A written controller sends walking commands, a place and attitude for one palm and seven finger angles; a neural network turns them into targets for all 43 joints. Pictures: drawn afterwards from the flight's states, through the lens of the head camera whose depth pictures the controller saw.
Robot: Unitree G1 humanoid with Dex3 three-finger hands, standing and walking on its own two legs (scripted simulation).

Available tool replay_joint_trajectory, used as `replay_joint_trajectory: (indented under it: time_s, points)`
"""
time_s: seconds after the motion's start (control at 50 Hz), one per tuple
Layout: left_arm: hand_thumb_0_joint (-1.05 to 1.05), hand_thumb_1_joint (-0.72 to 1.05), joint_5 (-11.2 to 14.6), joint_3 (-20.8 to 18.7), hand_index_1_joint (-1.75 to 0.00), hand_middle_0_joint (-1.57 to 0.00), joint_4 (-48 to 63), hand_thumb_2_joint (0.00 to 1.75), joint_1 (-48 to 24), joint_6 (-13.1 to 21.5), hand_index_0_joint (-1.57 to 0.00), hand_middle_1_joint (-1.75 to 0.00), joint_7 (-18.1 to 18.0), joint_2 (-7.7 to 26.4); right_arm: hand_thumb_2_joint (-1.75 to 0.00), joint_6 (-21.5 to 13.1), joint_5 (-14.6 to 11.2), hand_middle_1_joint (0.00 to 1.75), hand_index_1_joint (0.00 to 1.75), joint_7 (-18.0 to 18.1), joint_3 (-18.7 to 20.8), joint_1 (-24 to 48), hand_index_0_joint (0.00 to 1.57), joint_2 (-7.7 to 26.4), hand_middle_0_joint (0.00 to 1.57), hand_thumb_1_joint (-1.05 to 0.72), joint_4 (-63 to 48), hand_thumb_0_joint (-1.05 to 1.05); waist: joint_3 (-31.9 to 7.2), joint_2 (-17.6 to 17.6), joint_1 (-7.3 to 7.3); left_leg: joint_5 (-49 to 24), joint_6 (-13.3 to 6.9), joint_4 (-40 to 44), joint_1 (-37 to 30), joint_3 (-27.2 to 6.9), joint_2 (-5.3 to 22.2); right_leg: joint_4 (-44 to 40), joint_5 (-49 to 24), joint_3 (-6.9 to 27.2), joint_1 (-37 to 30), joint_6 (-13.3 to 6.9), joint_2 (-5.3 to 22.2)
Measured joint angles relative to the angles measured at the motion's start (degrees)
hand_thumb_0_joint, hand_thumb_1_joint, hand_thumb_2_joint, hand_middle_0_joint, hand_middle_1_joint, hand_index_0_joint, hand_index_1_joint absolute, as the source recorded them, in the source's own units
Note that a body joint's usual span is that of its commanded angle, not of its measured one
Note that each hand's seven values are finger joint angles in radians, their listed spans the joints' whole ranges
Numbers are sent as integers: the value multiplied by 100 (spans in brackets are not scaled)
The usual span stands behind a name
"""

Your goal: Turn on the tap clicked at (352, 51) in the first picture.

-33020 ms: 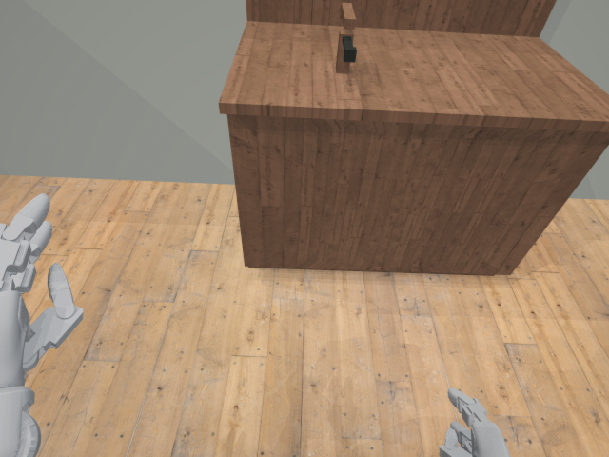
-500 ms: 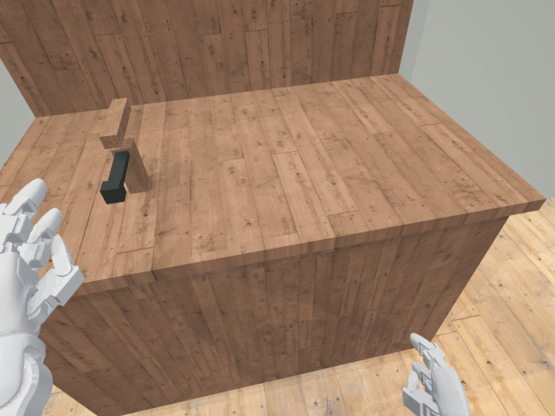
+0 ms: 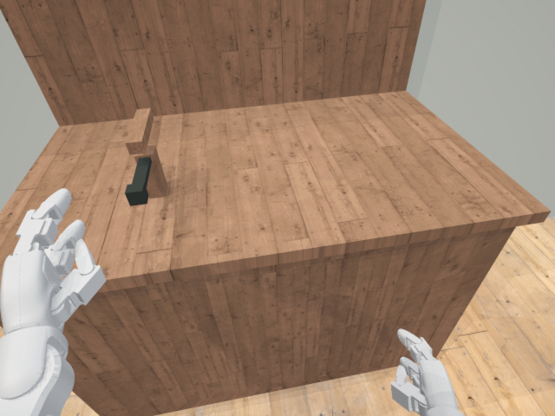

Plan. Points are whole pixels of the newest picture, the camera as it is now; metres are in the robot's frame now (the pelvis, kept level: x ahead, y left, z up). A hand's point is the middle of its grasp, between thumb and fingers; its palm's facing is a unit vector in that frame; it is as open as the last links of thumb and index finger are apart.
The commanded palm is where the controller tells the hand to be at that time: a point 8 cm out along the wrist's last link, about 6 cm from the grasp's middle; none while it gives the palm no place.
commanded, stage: turn the palm inward beside the body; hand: left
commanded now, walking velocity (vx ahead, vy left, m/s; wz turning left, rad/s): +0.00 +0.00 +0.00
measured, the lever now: (137, 194) +0.39 +0.32 +0.13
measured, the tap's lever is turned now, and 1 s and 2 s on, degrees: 0 0 0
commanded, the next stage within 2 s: reach beside the lever's end, fingers flat in 0.48 s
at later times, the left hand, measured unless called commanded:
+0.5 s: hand (128, 278) +0.19 +0.20 +0.19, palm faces +0.52 -0.85 -0.10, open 7.4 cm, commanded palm +0.13 +0.24 +0.19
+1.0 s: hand (112, 269) +0.21 +0.24 +0.17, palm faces +0.52 -0.85 -0.08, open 7.4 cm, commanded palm +0.15 +0.27 +0.18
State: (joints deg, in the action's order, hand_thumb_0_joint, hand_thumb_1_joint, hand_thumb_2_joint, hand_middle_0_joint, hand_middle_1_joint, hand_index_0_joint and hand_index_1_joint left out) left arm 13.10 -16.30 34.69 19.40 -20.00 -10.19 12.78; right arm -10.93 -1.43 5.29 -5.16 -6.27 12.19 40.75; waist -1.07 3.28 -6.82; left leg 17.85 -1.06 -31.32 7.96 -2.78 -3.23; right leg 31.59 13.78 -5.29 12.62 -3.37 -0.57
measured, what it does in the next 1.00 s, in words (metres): stands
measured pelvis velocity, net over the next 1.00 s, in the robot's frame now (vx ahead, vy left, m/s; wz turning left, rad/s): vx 0.00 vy -0.01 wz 0.00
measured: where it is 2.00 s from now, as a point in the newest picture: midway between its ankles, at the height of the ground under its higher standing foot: outside the picture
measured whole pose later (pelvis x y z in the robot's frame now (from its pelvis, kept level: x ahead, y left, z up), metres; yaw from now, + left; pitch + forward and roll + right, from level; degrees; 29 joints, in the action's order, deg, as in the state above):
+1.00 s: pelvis +0.00 -0.01 +0.00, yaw +0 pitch -5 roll +0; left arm 14.4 -17.3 28.1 16.4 -18.4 -10.3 12.9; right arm -11.9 -2.2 6.1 -3.7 -6.9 12.9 41.4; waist -1.1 3.6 -6.2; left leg 18.0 -0.1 -31.6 8.7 -3.4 -1.9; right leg 30.8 13.4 -6.0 12.9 -4.5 -1.9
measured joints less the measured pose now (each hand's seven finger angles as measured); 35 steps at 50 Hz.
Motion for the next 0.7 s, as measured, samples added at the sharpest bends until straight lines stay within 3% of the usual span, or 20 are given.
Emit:
replay_joint_trajectory:
  time_s: [0.22, 0.44, 0.7]
  points:
    - [2, 90, 59, 34, -30, -20, 32, 90, -30, -241, -20, -30, -53, -37, -90, 26, -50, 30, 30, 20, 51, 80, 20, 105, 20, -90, 33, 1, -6, 88, 9, -10, 111, 43, -89, -85, 126, -124, -37, -91, -133, -123, -125]
    - [2, 90, 107, 38, -30, -20, -5, 90, -3, -236, -21, -30, -93, -52, -90, 39, -76, 30, 30, -4, 128, 97, 20, 143, 20, -90, 61, 1, -3, 161, 31, 25, 228, -17, -54, -161, 271, -211, -63, -172, -167, -216, -269]
    - [2, 90, 171, -23, -30, -20, -95, 90, 69, -87, -21, -30, -125, 8, -90, 44, -87, 30, 30, 16, 179, 39, 20, 137, 20, -90, 119, 1, -43, 179, 56, 47, 226, -85, 59, -174, 275, -175, -51, -187, -73, -205, -273]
